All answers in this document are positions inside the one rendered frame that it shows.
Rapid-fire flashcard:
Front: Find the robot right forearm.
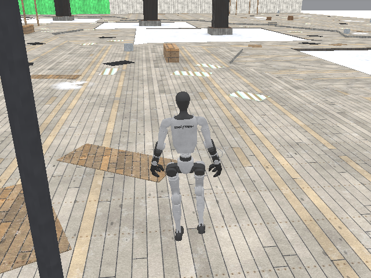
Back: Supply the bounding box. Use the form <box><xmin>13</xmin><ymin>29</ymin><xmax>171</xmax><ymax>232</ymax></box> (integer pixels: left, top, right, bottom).
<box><xmin>208</xmin><ymin>139</ymin><xmax>220</xmax><ymax>164</ymax></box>

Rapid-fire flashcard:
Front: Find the left robot shin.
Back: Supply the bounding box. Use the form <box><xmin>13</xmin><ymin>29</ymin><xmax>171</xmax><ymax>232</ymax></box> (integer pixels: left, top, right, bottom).
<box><xmin>171</xmin><ymin>195</ymin><xmax>181</xmax><ymax>233</ymax></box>

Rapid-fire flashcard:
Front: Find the left robot hand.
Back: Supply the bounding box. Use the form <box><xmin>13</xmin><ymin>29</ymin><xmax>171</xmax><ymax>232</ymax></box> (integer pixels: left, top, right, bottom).
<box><xmin>150</xmin><ymin>164</ymin><xmax>164</xmax><ymax>177</ymax></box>

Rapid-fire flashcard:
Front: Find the left robot upper arm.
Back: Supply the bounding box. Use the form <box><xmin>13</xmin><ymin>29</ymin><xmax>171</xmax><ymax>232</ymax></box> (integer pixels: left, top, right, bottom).
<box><xmin>157</xmin><ymin>118</ymin><xmax>172</xmax><ymax>150</ymax></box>

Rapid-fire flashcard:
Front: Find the right robot upper arm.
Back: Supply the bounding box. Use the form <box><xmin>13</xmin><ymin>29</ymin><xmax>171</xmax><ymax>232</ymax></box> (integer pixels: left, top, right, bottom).
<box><xmin>196</xmin><ymin>116</ymin><xmax>213</xmax><ymax>148</ymax></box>

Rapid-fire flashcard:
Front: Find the right robot hand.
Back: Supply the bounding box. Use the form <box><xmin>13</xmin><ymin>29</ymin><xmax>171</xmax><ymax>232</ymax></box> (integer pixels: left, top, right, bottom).
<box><xmin>209</xmin><ymin>163</ymin><xmax>222</xmax><ymax>177</ymax></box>

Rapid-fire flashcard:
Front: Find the robot left forearm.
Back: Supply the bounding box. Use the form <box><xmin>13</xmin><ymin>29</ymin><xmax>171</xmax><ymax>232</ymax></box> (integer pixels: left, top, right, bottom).
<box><xmin>151</xmin><ymin>142</ymin><xmax>162</xmax><ymax>166</ymax></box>

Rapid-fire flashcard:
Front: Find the humanoid robot head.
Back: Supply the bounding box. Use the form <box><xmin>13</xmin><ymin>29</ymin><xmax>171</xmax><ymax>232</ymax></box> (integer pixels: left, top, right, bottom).
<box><xmin>174</xmin><ymin>92</ymin><xmax>193</xmax><ymax>120</ymax></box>

